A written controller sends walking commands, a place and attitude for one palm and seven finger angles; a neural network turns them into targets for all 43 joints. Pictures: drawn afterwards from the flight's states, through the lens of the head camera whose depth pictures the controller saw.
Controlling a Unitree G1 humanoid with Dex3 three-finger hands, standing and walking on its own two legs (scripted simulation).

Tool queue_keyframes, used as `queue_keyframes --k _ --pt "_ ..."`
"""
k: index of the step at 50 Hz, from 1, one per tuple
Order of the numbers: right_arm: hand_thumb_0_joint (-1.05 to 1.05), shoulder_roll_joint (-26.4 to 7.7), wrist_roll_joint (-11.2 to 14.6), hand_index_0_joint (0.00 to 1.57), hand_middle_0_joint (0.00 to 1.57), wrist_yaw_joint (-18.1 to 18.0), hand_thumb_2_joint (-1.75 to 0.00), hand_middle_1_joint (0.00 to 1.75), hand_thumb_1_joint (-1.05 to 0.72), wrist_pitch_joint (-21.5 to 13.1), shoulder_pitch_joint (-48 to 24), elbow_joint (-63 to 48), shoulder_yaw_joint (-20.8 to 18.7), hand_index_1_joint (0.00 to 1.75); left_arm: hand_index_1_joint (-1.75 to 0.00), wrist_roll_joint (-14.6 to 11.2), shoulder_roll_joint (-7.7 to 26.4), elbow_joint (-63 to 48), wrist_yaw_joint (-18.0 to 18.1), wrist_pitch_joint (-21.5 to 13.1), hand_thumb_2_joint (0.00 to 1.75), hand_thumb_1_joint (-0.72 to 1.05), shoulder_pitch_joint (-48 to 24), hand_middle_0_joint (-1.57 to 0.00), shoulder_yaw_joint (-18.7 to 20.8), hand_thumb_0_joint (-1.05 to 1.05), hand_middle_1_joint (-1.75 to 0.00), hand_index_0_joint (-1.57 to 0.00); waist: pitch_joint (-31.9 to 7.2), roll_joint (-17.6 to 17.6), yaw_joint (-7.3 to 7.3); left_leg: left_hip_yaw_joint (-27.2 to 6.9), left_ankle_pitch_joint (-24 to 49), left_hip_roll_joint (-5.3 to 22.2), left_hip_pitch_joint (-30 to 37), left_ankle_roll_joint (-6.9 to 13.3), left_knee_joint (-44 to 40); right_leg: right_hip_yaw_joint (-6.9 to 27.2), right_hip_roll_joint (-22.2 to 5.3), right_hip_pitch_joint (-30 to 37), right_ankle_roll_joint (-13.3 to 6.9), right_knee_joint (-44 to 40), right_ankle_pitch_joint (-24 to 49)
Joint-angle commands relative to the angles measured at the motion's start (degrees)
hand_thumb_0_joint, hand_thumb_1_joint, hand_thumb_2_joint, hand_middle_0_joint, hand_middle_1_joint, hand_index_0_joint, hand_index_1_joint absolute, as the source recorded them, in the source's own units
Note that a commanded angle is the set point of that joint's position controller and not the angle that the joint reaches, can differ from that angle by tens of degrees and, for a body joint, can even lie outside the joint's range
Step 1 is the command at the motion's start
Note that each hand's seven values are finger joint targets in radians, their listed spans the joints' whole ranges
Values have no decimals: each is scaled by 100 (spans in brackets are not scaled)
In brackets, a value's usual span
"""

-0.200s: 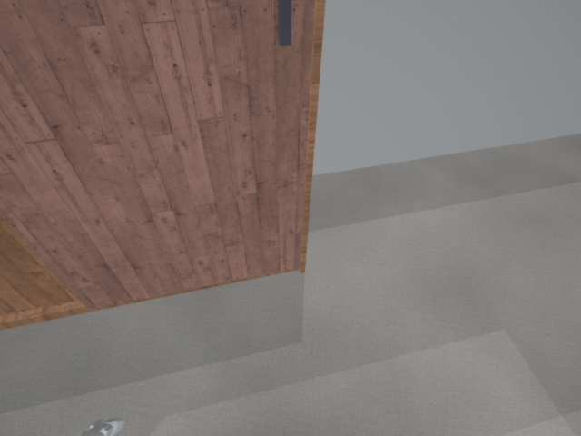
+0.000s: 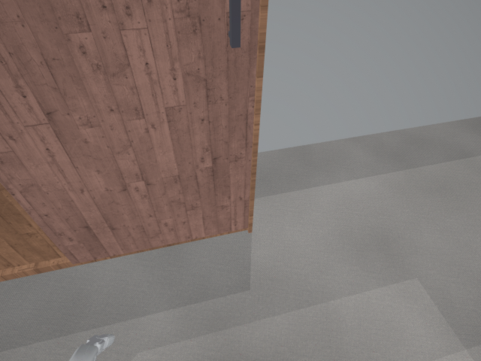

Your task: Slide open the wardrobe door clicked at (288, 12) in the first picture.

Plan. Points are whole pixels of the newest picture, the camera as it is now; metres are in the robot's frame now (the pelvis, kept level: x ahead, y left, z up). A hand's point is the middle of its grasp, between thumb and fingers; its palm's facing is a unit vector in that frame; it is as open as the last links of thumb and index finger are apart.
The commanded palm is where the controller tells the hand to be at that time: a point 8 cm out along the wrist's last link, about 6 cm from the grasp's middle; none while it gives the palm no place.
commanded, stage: stand and wait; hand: right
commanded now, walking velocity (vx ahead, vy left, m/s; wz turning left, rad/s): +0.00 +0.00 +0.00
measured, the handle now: (232, 3) +0.79 +0.07 +0.27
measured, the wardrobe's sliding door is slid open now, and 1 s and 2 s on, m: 0.00 0.00 0.00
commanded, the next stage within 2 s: look at it before walking up in 0.62 s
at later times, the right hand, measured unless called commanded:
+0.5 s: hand out of the picture +0.06 -0.24 -0.15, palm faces -0.02 +0.94 -0.34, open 7.4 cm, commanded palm none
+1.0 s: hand out of the picture +0.07 -0.22 -0.15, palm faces -0.02 +0.94 -0.33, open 7.4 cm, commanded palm none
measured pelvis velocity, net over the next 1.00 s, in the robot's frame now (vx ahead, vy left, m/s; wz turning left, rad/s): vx -0.01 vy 0.02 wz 0.00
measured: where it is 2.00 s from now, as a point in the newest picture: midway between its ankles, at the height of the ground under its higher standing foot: outside the picture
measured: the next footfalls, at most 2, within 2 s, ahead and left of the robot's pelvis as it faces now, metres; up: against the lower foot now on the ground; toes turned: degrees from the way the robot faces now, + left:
none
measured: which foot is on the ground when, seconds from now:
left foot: down 0.00-1.00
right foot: down 0.00-1.00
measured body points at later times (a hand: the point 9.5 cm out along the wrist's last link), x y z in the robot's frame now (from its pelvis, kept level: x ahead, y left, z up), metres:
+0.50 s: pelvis -0.01 +0.01 +0.01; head +0.00 +0.01 +0.46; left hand +0.07 +0.31 -0.13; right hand +0.06 -0.28 -0.13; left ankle -0.01 +0.14 -0.74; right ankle -0.02 -0.10 -0.74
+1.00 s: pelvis -0.01 +0.02 +0.01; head +0.00 +0.02 +0.46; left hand +0.07 +0.32 -0.13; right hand +0.07 -0.27 -0.12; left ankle -0.01 +0.14 -0.74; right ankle -0.02 -0.10 -0.74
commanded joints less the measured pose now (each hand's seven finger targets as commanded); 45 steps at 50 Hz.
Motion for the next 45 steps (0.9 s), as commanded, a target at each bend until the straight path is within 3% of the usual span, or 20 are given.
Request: queue_keyframes --k 1,21,45 --pt "0 -1214 -19 20 20 -70 -90 30 -90 -168 -224 -359 -297 30 -30 -36 1219 -285 76 -158 90 90 -241 -20 309 0 -30 -20 -370 -66 12 -305 1477 458 216 338 -340 570 -737 30 -90 -532 1605" --pt "0 -1219 0 20 20 -51 -90 30 -90 -195 -135 67 -283 30 -30 -70 1229 182 77 -149 90 90 -173 -20 262 0 -30 -20 -320 -37 -2 -416 1181 504 285 344 -722 615 -785 123 -29 -804 1154" --pt "0 -1201 -6 20 20 -50 -90 30 -90 -216 -193 177 -299 30 -30 -65 1226 355 82 -163 90 90 -119 -20 242 0 -30 -20 -254 -64 -16 -435 1170 499 289 343 -908 644 -822 205 21 -949 1241"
